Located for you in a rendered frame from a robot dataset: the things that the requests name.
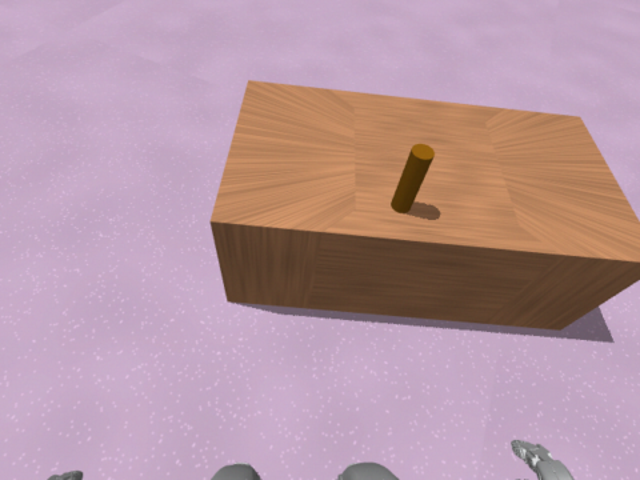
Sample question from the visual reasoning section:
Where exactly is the can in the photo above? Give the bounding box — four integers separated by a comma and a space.
391, 144, 435, 213

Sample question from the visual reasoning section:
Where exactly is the right robot hand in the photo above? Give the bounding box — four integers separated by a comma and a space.
511, 440, 574, 480

